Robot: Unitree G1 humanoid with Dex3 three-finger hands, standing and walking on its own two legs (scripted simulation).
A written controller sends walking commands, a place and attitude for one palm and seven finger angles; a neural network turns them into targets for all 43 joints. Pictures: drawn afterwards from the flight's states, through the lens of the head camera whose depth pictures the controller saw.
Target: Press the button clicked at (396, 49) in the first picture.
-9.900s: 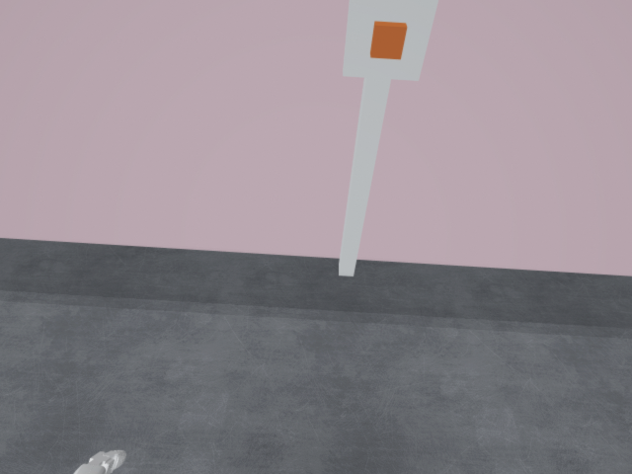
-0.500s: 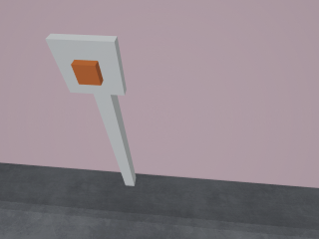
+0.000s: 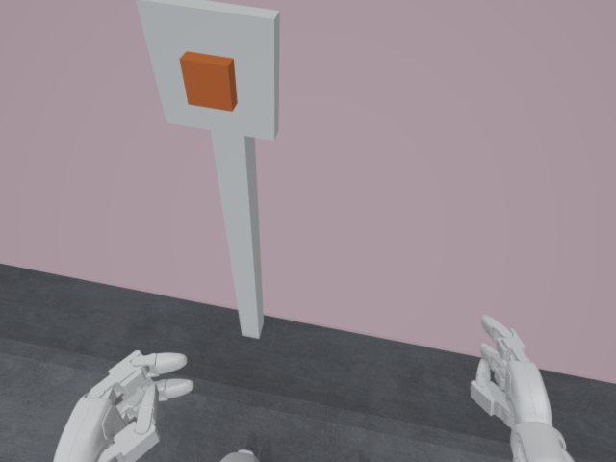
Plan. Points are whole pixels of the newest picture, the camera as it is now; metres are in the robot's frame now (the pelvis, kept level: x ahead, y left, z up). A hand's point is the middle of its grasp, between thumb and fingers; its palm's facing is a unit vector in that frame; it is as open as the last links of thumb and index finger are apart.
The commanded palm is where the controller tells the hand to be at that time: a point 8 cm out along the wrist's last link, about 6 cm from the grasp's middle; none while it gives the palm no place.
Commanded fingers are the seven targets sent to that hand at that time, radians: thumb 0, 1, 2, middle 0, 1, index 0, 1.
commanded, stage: raise the hand and make a fist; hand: left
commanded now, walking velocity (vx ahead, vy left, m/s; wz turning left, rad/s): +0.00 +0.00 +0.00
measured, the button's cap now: (210, 81) +0.56 +0.21 +0.20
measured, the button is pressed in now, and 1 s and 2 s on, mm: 0 0 0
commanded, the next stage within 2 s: aim a knuckle at the button in 1.54 s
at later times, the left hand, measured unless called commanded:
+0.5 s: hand (117, 361) +0.19 +0.21 +0.11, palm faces +0.02 -1.00 -0.10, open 3.1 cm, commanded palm +0.16 +0.26 +0.12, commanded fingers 0.00 0.90 0.90 -1.30 -1.50 -1.30 -1.50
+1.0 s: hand (101, 294) +0.22 +0.22 +0.17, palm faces -0.04 -1.00 -0.08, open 3.1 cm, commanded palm +0.20 +0.27 +0.19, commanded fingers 0.00 0.90 0.90 -1.30 -1.50 -1.30 -1.50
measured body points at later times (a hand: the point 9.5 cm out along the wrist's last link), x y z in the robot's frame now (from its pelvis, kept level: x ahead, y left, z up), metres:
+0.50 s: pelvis -0.02 +0.02 +0.01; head -0.01 +0.02 +0.46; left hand +0.18 +0.26 +0.12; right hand +0.11 -0.23 -0.06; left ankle +0.02 +0.14 -0.68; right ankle +0.01 -0.11 -0.68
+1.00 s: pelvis +0.01 +0.01 +0.04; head -0.01 +0.01 +0.49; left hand +0.22 +0.28 +0.18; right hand +0.21 -0.19 -0.01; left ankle +0.02 +0.14 -0.68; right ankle +0.01 -0.11 -0.68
